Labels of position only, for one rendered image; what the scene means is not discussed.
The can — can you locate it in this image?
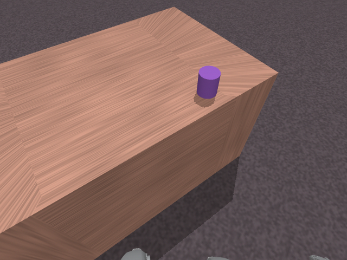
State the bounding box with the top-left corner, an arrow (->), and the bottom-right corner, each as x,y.
197,66 -> 221,99

